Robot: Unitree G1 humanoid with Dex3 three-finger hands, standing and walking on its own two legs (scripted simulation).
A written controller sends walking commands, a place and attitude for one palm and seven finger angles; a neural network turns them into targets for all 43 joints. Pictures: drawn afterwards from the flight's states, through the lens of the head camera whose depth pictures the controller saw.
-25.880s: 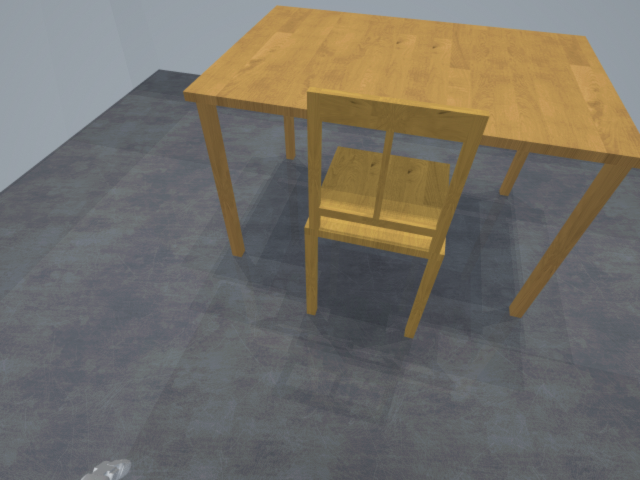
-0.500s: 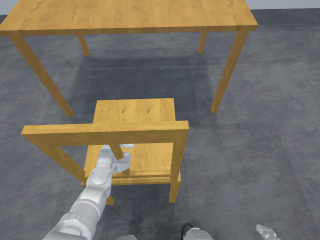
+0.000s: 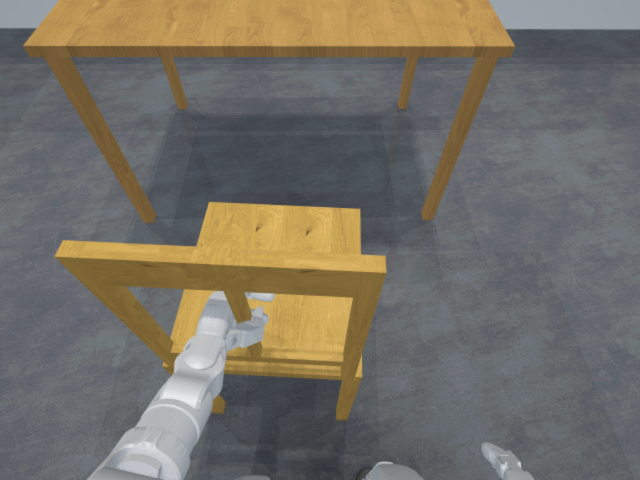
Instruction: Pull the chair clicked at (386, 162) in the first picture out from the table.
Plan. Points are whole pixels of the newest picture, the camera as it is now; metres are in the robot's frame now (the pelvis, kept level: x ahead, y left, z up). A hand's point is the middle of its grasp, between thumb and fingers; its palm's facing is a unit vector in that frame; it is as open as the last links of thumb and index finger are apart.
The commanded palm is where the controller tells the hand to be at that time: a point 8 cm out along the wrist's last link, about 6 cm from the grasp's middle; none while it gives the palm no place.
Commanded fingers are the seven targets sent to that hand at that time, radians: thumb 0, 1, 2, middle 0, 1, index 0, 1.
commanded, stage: stop walking, hand still on the chair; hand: left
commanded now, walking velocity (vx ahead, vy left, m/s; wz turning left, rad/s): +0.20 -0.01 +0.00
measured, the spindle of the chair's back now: (246, 324) +0.34 +0.12 -0.09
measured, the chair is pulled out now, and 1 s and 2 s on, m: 0.53 0.55 0.55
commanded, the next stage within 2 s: open the thumb and straighten the fingers in 0.68 s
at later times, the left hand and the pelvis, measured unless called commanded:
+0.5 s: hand (254, 340) +0.30 +0.10 -0.06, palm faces -0.10 -0.99 -0.14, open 4.9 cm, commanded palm +0.29 +0.15 -0.06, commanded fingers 0.00 0.90 0.90 -0.50 -1.45 -0.50 -1.45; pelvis +0.04 +0.00 +0.01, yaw +0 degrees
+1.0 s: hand (245, 333) +0.31 +0.11 -0.06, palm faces -0.12 -0.99 -0.11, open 7.1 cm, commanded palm +0.30 +0.17 -0.04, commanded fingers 0.00 -0.55 0.20 -0.45 -1.30 -0.45 -1.30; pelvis +0.03 +0.00 +0.00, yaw +1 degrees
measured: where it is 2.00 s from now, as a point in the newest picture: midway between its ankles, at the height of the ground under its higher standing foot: outside the picture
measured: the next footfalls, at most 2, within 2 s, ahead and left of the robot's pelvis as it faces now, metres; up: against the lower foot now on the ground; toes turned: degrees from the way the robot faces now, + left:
none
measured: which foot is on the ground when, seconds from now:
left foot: down 0.00-1.00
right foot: down 0.00-1.00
